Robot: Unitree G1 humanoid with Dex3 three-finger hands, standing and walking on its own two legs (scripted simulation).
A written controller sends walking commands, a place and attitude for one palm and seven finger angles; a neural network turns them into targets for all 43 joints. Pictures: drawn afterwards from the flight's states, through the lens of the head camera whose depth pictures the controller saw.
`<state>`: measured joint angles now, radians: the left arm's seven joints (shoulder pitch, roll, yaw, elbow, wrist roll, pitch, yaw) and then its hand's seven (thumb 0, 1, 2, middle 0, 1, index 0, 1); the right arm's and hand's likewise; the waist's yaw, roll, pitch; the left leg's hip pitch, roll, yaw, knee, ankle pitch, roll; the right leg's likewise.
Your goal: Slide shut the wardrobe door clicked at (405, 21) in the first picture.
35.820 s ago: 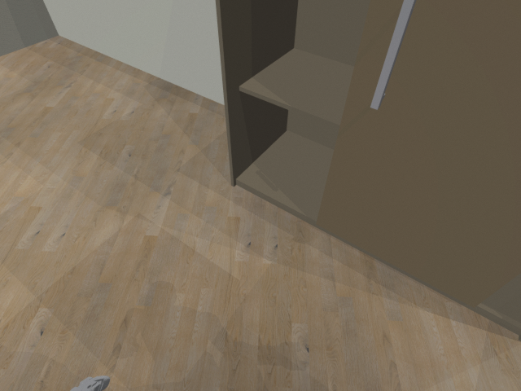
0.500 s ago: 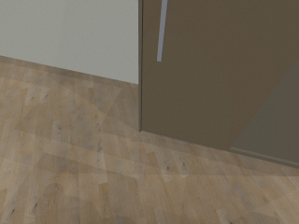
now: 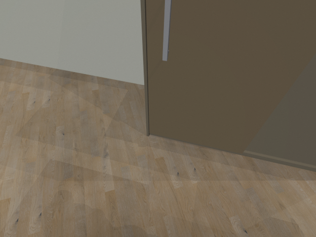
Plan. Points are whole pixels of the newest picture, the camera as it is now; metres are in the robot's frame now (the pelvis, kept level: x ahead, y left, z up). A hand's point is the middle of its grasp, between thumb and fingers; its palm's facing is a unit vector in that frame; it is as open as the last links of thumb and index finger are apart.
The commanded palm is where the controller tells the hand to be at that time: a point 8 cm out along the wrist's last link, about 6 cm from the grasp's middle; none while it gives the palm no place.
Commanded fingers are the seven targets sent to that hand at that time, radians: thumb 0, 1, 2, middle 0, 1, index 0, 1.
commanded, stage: look to check the result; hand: right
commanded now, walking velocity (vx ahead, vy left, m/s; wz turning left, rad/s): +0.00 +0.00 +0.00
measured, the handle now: (168, 26) +0.86 +0.02 +0.11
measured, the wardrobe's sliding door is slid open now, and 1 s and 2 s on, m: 0.00 0.00 0.00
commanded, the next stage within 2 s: stand and wait in 0.40 s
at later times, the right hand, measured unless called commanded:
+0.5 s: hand out of the picture +0.10 -0.24 -0.15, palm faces -0.02 +0.94 -0.33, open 7.4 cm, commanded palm none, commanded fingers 0.00 -0.90 -0.90 0.20 0.30 0.20 0.30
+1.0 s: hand out of the picture +0.11 -0.23 -0.16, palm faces -0.02 +0.95 -0.31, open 7.4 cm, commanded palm none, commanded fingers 0.00 -0.90 -0.90 0.20 0.30 0.20 0.30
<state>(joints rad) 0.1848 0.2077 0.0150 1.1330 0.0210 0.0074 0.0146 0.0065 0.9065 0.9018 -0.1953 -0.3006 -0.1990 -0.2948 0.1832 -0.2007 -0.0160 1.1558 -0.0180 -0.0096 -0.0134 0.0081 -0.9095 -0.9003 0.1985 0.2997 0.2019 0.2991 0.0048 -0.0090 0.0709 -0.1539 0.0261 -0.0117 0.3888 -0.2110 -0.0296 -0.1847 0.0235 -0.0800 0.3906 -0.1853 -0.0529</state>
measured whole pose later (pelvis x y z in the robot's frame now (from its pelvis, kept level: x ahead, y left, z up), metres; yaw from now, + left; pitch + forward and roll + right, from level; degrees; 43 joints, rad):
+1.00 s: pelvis +0.03 +0.01 +0.01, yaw -1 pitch -1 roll +0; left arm 0.08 0.32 0.00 1.13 0.01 0.00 0.00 0.01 0.90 0.90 -0.20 -0.30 -0.20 -0.30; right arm 0.09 -0.31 0.00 1.14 -0.01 -0.02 0.00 0.01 -0.91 -0.90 0.20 0.30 0.20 0.30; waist 0.01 0.00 0.06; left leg -0.07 0.01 0.01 0.29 -0.20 -0.01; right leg -0.11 0.02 -0.06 0.30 -0.18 -0.03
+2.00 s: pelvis +0.02 +0.02 +0.01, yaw -1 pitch -2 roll +0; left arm 0.09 0.33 0.00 1.14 0.01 0.00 0.00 0.01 0.90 0.90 -0.20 -0.30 -0.20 -0.30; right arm 0.09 -0.33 -0.01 1.14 -0.01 -0.02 0.00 0.01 -0.91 -0.90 0.20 0.30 0.20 0.30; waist 0.01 0.00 0.06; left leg -0.06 0.01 0.01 0.27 -0.18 -0.01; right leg -0.10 0.01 -0.06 0.29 -0.16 -0.02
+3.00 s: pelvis +0.02 +0.01 +0.01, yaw -1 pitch -1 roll +0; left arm 0.07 0.33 0.00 1.14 0.01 0.00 0.00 0.01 0.90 0.90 -0.20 -0.30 -0.20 -0.30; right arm 0.09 -0.34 -0.01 1.14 -0.02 -0.02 0.00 0.01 -0.91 -0.90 0.20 0.30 0.20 0.30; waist 0.01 0.01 0.06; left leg -0.05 0.02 0.01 0.26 -0.19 -0.01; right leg -0.10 0.02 -0.05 0.28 -0.16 -0.03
